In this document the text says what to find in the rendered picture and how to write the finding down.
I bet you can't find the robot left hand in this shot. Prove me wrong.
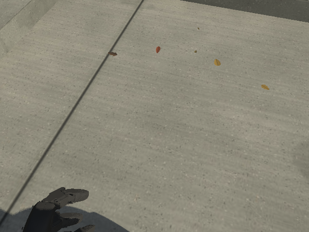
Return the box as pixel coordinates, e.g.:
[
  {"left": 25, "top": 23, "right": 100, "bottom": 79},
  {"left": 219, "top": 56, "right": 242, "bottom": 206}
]
[{"left": 21, "top": 187, "right": 96, "bottom": 232}]

